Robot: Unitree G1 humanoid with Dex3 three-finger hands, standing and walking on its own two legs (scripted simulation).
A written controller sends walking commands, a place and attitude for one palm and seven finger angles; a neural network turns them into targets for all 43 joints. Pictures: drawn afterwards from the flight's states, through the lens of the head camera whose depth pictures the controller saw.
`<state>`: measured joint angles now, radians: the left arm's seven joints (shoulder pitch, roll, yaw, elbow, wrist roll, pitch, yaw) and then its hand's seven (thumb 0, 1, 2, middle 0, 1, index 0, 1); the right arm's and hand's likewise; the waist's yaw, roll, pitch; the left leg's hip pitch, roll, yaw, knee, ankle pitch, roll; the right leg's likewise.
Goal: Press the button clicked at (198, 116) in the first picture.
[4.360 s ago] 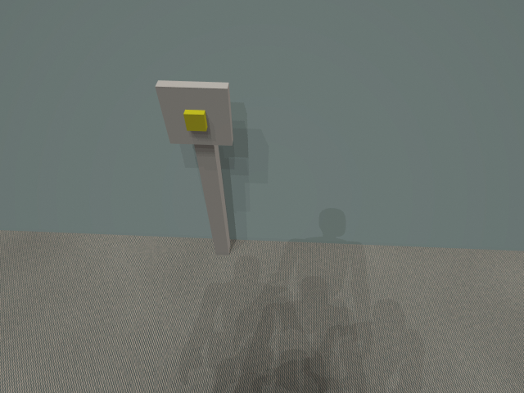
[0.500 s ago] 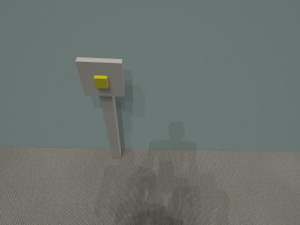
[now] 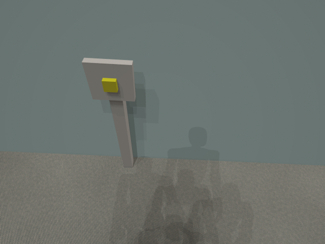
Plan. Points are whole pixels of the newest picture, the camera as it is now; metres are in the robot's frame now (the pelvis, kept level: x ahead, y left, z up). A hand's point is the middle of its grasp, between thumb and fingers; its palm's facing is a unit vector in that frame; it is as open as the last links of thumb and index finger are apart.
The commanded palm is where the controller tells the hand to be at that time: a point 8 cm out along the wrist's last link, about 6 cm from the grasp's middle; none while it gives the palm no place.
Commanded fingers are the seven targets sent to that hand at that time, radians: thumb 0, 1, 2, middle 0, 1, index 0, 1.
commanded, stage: look again from close up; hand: left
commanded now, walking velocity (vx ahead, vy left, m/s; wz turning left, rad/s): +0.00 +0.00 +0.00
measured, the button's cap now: (110, 84) +0.66 +0.25 -0.02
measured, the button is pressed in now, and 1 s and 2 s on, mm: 0 0 0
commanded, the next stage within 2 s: shuffle to correct the standing spot in 0.48 s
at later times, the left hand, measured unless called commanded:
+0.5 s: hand out of the picture -0.01 +0.16 -0.18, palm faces +0.02 -0.99 -0.17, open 7.4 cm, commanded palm none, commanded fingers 0.00 0.90 0.90 -0.20 -0.30 -0.20 -0.30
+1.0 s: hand out of the picture -0.02 +0.19 -0.20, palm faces +0.07 -0.99 -0.09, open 7.4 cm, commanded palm none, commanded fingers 0.00 0.90 0.90 -0.20 -0.30 -0.20 -0.30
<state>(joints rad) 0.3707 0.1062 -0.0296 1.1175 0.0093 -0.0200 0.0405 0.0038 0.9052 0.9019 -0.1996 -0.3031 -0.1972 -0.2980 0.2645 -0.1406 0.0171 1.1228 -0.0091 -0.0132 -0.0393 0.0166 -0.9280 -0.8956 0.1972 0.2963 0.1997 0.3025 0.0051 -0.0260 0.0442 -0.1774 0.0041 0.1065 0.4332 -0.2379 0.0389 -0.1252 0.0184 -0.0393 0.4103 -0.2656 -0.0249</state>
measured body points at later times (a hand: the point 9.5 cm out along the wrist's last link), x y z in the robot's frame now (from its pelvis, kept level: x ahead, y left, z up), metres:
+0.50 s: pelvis +0.00 +0.00 +0.00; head +0.01 +0.00 +0.45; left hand -0.01 +0.21 -0.16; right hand -0.02 -0.21 -0.16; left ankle +0.00 +0.09 -0.74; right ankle -0.03 -0.10 -0.74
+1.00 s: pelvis +0.07 +0.04 -0.01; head +0.08 +0.08 +0.43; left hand -0.02 +0.24 -0.19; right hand +0.05 -0.19 -0.15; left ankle +0.03 +0.09 -0.74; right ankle -0.03 -0.09 -0.70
